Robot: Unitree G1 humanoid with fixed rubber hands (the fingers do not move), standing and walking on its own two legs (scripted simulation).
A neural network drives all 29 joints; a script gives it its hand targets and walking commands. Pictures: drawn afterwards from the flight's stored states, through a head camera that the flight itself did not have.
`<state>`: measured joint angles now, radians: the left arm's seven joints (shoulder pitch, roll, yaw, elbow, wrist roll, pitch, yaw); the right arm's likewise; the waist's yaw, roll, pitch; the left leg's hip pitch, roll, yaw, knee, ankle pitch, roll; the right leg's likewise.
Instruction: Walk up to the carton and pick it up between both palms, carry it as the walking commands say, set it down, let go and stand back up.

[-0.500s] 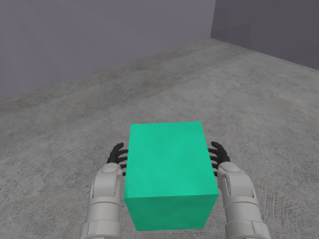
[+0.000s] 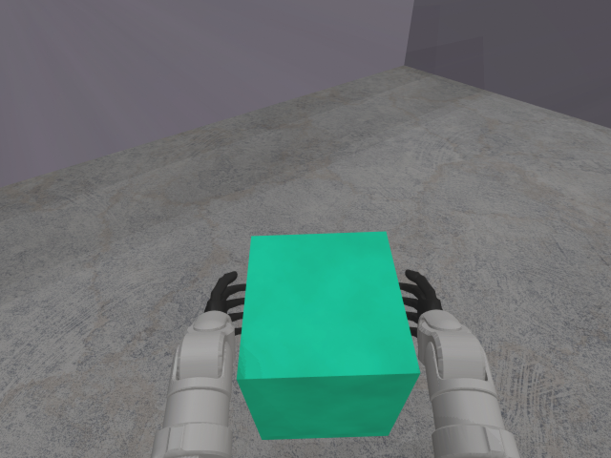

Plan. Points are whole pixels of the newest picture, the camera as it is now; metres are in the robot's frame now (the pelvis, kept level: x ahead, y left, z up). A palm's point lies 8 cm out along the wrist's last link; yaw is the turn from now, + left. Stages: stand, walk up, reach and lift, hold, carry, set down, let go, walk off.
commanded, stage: hold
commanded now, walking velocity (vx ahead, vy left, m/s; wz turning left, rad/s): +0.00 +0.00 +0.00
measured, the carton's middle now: (321, 339) +0.31 +0.00 -0.02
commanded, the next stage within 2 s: carry in 0.56 s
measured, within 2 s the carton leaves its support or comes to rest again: neither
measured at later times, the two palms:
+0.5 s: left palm (217, 326) +0.28 +0.15 +0.05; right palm (429, 323) +0.29 -0.14 +0.05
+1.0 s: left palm (181, 331) +0.26 +0.19 +0.07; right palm (403, 317) +0.28 -0.10 +0.08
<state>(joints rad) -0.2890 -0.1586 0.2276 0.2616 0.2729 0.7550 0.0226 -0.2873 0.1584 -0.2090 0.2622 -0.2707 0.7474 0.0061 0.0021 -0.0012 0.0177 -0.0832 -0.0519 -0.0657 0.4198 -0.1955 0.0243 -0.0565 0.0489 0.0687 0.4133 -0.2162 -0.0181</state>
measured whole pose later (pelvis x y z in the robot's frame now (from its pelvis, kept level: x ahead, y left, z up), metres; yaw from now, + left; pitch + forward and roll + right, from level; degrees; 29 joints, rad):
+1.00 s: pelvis -0.01 +0.02 -0.01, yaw +3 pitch +5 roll +0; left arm -0.20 -0.14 0.12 -0.22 0.09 1.10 0.12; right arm -0.18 0.14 -0.09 -0.25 -0.11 1.11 -0.10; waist 0.02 -0.01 -0.13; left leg -0.42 -0.05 0.00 0.56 -0.22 0.04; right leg -0.39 -0.01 0.02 0.59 -0.28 0.02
